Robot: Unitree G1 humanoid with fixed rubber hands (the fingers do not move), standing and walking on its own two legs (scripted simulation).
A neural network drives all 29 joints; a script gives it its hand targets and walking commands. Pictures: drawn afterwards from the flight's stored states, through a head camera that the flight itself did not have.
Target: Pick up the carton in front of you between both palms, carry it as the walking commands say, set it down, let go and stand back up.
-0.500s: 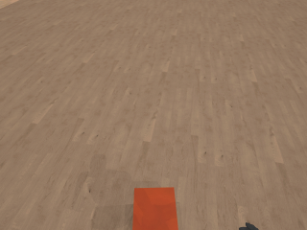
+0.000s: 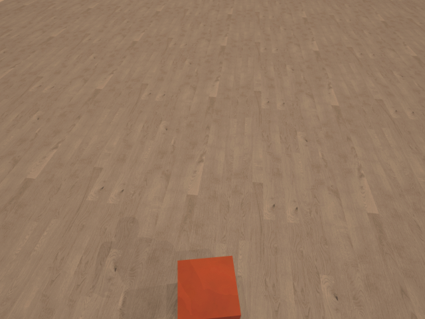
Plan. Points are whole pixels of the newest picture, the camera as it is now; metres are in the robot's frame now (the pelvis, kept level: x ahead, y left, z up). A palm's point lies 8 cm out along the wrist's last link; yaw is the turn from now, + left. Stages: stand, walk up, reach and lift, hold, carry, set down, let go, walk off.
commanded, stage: stand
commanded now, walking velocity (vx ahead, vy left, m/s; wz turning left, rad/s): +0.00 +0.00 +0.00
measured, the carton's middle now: (207, 296) +0.34 +0.01 -0.62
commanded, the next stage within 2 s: none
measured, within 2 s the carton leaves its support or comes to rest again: neither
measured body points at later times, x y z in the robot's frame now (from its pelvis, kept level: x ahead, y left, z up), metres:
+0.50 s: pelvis -0.01 +0.00 +0.01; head -0.01 -0.01 +0.46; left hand +0.06 +0.26 -0.12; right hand -0.01 -0.27 -0.13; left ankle -0.11 +0.11 -0.71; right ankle +0.00 -0.11 -0.71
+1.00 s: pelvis -0.02 +0.01 +0.01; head -0.01 +0.00 +0.46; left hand +0.04 +0.26 -0.13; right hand -0.05 -0.25 -0.14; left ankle -0.11 +0.12 -0.71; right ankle +0.00 -0.11 -0.71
